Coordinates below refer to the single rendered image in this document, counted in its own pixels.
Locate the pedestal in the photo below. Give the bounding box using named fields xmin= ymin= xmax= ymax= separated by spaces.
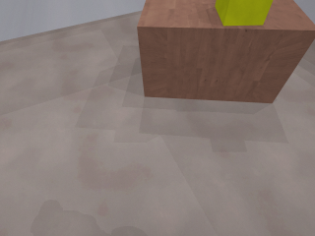
xmin=137 ymin=0 xmax=315 ymax=103

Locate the carton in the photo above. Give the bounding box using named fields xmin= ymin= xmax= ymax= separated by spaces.
xmin=215 ymin=0 xmax=274 ymax=27

